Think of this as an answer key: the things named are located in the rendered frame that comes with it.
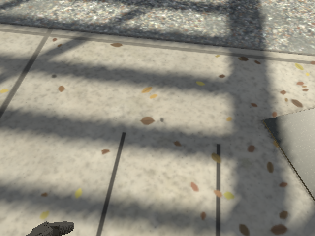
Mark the left robot hand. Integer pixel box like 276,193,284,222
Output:
26,221,75,236

